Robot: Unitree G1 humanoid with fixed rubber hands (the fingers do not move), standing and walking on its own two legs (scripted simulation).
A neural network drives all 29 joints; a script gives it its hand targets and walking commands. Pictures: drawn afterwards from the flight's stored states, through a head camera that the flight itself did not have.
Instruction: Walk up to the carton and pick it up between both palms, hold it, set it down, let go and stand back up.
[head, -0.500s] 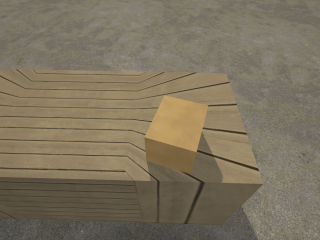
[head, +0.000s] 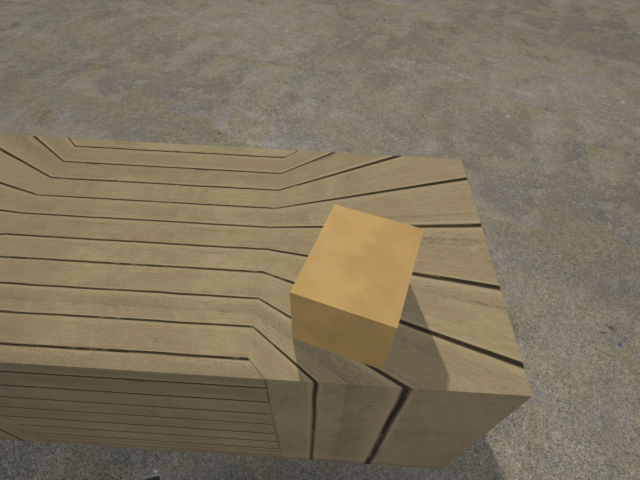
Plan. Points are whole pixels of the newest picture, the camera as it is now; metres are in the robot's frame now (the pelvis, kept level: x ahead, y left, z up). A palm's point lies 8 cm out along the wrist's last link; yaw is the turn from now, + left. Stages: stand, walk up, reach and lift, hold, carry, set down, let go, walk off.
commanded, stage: walk up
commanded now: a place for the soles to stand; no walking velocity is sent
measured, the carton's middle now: (357, 283) +0.46 -0.05 -0.11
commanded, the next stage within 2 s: none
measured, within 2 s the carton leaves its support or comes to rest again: neither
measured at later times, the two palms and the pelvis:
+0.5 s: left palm out of the picture +0.05 +0.24 -0.13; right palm out of the picture +0.06 -0.26 -0.12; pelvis +0.00 -0.01 +0.00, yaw +3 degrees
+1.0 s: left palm out of the picture +0.01 +0.26 -0.13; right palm out of the picture +0.05 -0.26 -0.12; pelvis -0.03 -0.01 -0.01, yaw +7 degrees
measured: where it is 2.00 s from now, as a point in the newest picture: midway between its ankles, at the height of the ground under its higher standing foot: outside the picture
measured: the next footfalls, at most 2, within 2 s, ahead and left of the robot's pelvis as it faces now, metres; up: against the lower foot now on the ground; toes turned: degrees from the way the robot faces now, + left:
none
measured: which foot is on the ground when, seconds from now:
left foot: down 0.00-1.00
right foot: down 0.00-1.00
